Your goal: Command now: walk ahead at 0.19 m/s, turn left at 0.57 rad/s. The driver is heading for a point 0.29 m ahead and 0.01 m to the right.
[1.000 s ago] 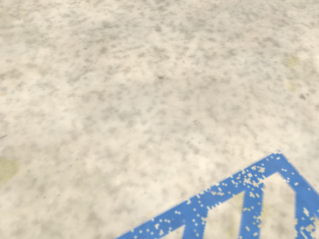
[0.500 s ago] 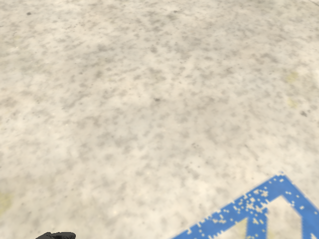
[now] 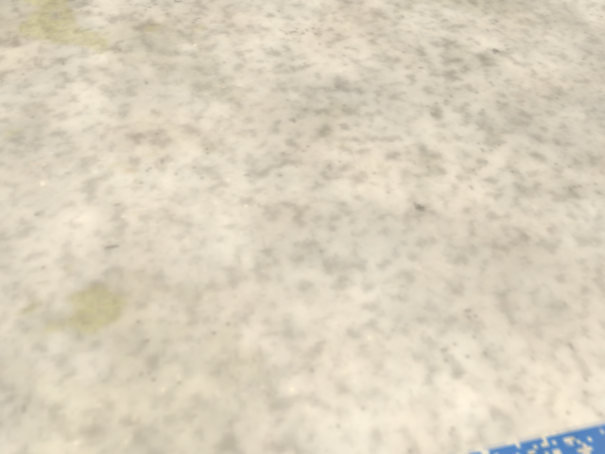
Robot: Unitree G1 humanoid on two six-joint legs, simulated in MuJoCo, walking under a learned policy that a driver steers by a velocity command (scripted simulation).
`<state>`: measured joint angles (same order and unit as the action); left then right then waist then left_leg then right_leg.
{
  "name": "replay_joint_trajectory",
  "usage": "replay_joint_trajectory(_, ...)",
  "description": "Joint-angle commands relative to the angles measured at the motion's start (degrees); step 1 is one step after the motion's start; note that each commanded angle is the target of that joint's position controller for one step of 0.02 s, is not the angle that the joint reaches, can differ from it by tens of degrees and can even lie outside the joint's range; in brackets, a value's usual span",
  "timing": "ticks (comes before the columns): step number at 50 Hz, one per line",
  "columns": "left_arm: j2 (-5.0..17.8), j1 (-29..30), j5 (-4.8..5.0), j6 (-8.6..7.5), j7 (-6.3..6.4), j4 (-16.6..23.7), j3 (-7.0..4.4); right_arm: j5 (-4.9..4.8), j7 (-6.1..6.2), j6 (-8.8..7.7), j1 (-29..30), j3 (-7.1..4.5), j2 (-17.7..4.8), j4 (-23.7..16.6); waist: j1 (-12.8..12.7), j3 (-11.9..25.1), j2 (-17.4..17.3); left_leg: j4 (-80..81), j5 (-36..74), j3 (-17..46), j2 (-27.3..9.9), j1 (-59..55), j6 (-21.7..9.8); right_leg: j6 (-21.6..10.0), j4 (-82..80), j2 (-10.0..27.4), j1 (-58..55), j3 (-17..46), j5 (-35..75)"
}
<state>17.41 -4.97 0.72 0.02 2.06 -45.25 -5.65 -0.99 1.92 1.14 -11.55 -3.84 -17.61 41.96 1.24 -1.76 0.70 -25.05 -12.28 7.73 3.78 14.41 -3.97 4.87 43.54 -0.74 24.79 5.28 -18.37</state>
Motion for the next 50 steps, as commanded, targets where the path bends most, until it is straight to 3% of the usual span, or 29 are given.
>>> replay_joint_trajectory(1, 4.99, 5.20, 0.48, -2.90, -1.27, 5.06, -0.72, -0.01, -0.13, -0.68, -0.46, -2.73, -10.51, -3.28, 1.90, 2.66, -10.94, 10.45, -16.93, 19.80, -13.34, -4.73, -9.58, -1.05, -7.21, -0.77, 1.92, -0.65, -1.54)
replay_joint_trajectory(4, 4.96, 0.91, 0.94, -4.89, -2.30, 3.34, -0.73, -0.09, -0.41, -0.75, 0.68, -2.10, -9.32, -3.69, -0.26, 3.44, -10.18, 8.15, -18.07, 20.44, -11.92, -1.56, -8.34, -3.19, -15.72, -0.94, -7.58, -2.52, 2.43)
replay_joint_trajectory(6, 4.98, -4.59, 0.48, -5.77, -2.38, 1.05, -0.86, 0.24, -0.41, -1.07, 0.60, -0.86, -6.01, -3.72, -2.97, 4.16, -7.44, 2.87, -19.57, 17.89, -8.41, 4.61, -5.32, -5.45, -22.49, 1.25, -19.33, -2.41, 6.80)
replay_joint_trajectory(7, 6.94, -10.18, -0.53, -6.08, -2.10, -0.04, -1.11, 0.63, -0.61, -1.54, 0.57, 0.45, -2.03, -4.02, -4.66, 6.33, -0.58, -9.77, -21.29, 12.10, -4.13, 11.19, -2.16, -8.32, -25.54, 9.93, -27.28, 7.34, 0.42)
replay_joint_trajectory(8, 12.73, -14.46, -2.06, -6.02, -2.33, -1.38, -2.14, -0.28, -0.62, -2.37, 1.02, 0.65, -1.16, -6.51, -4.09, 4.39, 11.04, -22.74, -23.03, 2.47, 3.27, 23.96, 0.39, -15.93, -31.96, 19.33, -30.37, 27.06, -14.48)
replay_joint_trajectory(9, 11.40, -13.08, -1.82, -6.41, -2.76, -1.32, -2.04, -0.80, -0.47, -3.14, 2.76, -0.57, -6.24, -7.04, -4.25, -1.56, 10.09, -31.27, -22.16, 3.09, -0.69, 31.59, 1.14, -20.34, -34.07, 23.50, -26.91, 34.04, -22.70)
replay_joint_trajectory(10, 7.97, -11.00, -0.65, -6.60, -2.56, -0.66, -1.02, -0.83, -0.71, -3.59, 2.31, -1.30, -8.49, -6.15, -3.58, -4.28, 8.04, -34.17, -17.20, 3.81, -2.57, 33.67, 1.36, -19.41, -34.15, 21.15, -26.19, 29.39, -22.11)
replay_joint_trajectory(13, 5.11, -8.64, -0.49, -5.99, -1.66, -0.30, 0.46, 0.76, -1.34, -4.30, 3.29, -1.29, -6.49, -5.34, -2.76, -3.64, 6.69, -32.52, -7.82, 1.12, -4.39, 31.19, 3.89, -15.58, -32.40, 15.27, -25.91, 14.93, 8.19)
replay_joint_trajectory(14, 5.28, -8.63, -0.71, -5.75, -1.44, -0.46, 0.59, 1.12, -1.65, -4.42, 3.76, -0.95, -5.10, -5.47, -2.63, -2.08, 6.67, -30.94, -6.05, -1.63, -4.47, 28.33, 5.07, -15.33, -31.47, 13.90, -24.88, 10.47, 21.40)
replay_joint_trajectory(16, 6.02, -8.58, -0.52, -4.93, -1.03, -1.07, 0.58, 1.26, -2.14, -4.23, 5.05, 0.28, -1.51, -6.12, -2.84, 0.68, 6.81, -24.10, -2.71, -5.94, -5.03, 21.68, 6.94, -14.82, -29.46, 11.29, -22.26, 3.31, 36.64)
replay_joint_trajectory(18, 7.37, -9.92, -0.27, -4.01, -0.83, -1.93, 0.39, 0.89, -2.53, -3.91, 7.14, 1.13, 0.39, -6.73, -4.03, 2.04, 7.54, -16.49, 1.07, -8.42, -4.41, 14.19, 7.16, -13.93, -28.34, 9.76, -19.16, -0.40, 40.51)
replay_joint_trajectory(19, 8.21, -11.27, -0.24, -3.63, -0.85, -2.49, 0.25, 0.65, -2.64, -3.74, 7.86, 0.94, -0.27, -6.97, -4.57, 2.49, 7.73, -14.03, 3.24, -8.99, -3.79, 11.85, 6.90, -13.88, -28.01, 10.21, -18.92, -0.38, 40.87)
replay_joint_trajectory(22, 8.77, -11.54, 0.41, -3.06, -1.02, -3.26, 0.34, 0.54, -2.77, -3.41, 7.37, 0.05, -2.55, -7.01, -3.45, 2.52, 7.65, -7.28, 6.38, -8.49, -2.87, 6.84, 4.47, -13.31, -25.27, 12.05, -19.61, 1.06, 39.81)
replay_joint_trajectory(24, 7.91, -10.80, 0.79, -3.23, -1.10, -3.60, 0.74, 1.14, -2.32, -3.49, 2.31, -1.05, -4.46, -5.18, -0.08, 4.45, 5.60, 1.07, 14.33, -8.59, -1.80, -3.03, 1.62, -11.00, -19.30, 10.21, -18.77, 0.38, 40.42)
replay_joint_trajectory(25, 6.57, -12.12, -0.10, -3.72, -1.31, -3.82, 1.28, 1.54, -1.64, -3.48, -0.93, -1.88, -7.33, -4.78, 1.21, 7.43, 2.72, 1.27, 28.07, -4.63, -6.09, -11.61, -0.37, -8.36, -13.37, 7.72, -15.34, -1.53, 35.50)
replay_joint_trajectory(26, 2.96, -15.79, -2.08, -4.42, -1.62, -3.01, 2.71, 3.05, -0.99, -3.01, -5.42, -2.35, -11.10, -4.81, 0.61, 15.57, -7.05, -4.52, 49.76, 7.81, -18.24, -27.58, -7.05, -4.71, -0.92, 3.59, -4.36, -3.79, 13.45)
replay_joint_trajectory(27, 0.71, -19.42, -1.45, -3.86, -1.66, -4.43, 3.67, 2.84, -1.33, -2.37, -6.80, -1.02, -6.66, -3.41, 0.44, 22.56, -14.31, -1.39, 49.26, 17.67, -26.58, -27.68, -15.24, -2.15, 9.59, 1.42, -2.83, -1.80, -17.89)
replay_joint_trajectory(28, 5.13, -16.24, -0.10, -2.67, -1.61, -4.38, 2.49, 1.75, -1.97, -2.20, -4.56, -0.07, -3.61, -3.18, 0.83, 17.52, -10.42, 1.84, 36.75, 16.86, -23.80, -21.14, -14.18, -1.30, 14.20, 2.66, -1.22, -0.10, -21.72)
replay_joint_trajectory(29, 5.71, -13.52, 0.40, -1.69, -1.31, -3.90, 2.13, 1.37, -2.21, -2.30, -0.47, 0.20, -3.09, -3.29, -0.05, 11.16, -8.59, 3.55, 28.65, 12.95, -21.21, -15.85, -11.59, -1.13, 15.94, 3.71, 1.74, -0.96, -20.56)
replay_joint_trajectory(31, 4.93, -11.93, -0.43, 0.09, -0.08, -4.03, 1.95, 1.59, -2.39, -2.59, 5.42, 0.25, -3.50, -3.51, -2.05, 5.62, -7.03, 6.98, 19.62, 7.90, -17.55, -5.81, -8.53, -0.55, 10.98, 5.30, -0.41, -1.31, -15.33)
replay_joint_trajectory(34, 2.50, -13.58, -0.94, 0.73, 0.58, -5.04, 2.60, 2.39, -1.93, -2.40, 8.24, 0.02, -3.49, -2.57, -3.73, 5.70, -9.11, 8.37, 15.58, 2.93, -14.29, 1.52, -7.85, -0.06, 1.00, 4.26, -9.48, -3.58, -8.16)
replay_joint_trajectory(36, 2.25, -13.35, -1.07, 0.63, 0.39, -5.50, 2.71, 2.04, -1.65, -2.24, 8.74, 0.17, -3.11, -1.70, -3.90, 6.77, -8.69, 7.97, 10.74, 1.93, -13.72, 2.53, -7.59, -0.71, -6.34, 3.76, -13.86, -4.59, 0.20)
replay_joint_trajectory(38, 2.16, -12.86, -1.83, 0.56, -0.08, -5.83, 2.82, 1.40, -1.61, -2.07, 8.46, 0.68, -1.93, -0.44, -4.55, 6.26, -7.18, 7.26, -1.60, 0.77, -11.71, 5.30, -4.74, -2.22, -15.08, 2.95, -19.48, -5.46, 9.68)
replay_joint_trajectory(39, 3.43, -11.38, -2.62, 0.53, -0.18, -5.03, 2.76, 1.65, -1.76, -2.17, 6.41, 1.18, -0.58, 0.85, -3.88, 4.59, -5.08, 6.84, -8.75, 0.17, -9.94, 7.19, -1.68, -3.45, -17.88, 4.95, -20.56, -2.78, 13.01)
replay_joint_trajectory(40, 6.55, -9.45, -2.28, 0.52, 0.02, -3.78, 2.35, 2.39, -1.91, -2.11, 5.02, 1.24, -0.61, 1.33, -1.73, 1.73, -0.67, 5.09, -13.86, -1.67, -7.23, 7.42, 0.93, -5.41, -20.13, 8.23, -17.50, 0.30, 11.72)
replay_joint_trajectory(41, 7.93, -6.90, -1.34, 0.40, 0.06, -4.52, 1.91, 2.37, -1.77, -1.91, 3.72, 1.19, -0.19, 1.42, 0.72, -0.12, 5.96, 4.16, -10.14, -4.87, -4.39, 2.43, 2.81, -7.58, -20.75, 7.73, -9.13, 0.28, -0.48)
replay_joint_trajectory(43, 4.21, -5.24, -1.71, -0.66, -0.22, -4.71, 2.78, 2.01, -1.15, -1.79, 5.40, 0.71, -2.02, 2.28, -0.65, -1.33, 5.15, 0.78, -3.26, -5.25, -4.39, -2.34, 3.09, -6.32, -22.81, 6.14, -5.28, -0.33, -4.27)
replay_joint_trajectory(46, 3.92, -6.37, -1.32, -2.06, -0.53, -6.08, 3.02, 1.76, -0.85, -1.75, 3.70, 0.51, -2.23, 4.20, -1.18, 1.56, 3.21, -0.38, 7.02, -4.80, -5.17, -3.32, 2.10, -4.85, -19.96, 5.14, -10.52, -1.73, 8.44)
replay_joint_trajectory(50, 4.12, -7.01, -0.94, -1.74, -0.38, -7.64, 3.12, 1.23, -0.95, -1.82, 3.45, 0.44, -1.95, 6.30, -1.80, 3.58, 0.88, -1.27, 13.48, -5.09, -5.38, -4.76, 2.21, -5.32, -18.28, 4.54, -13.81, -2.56, 15.62)
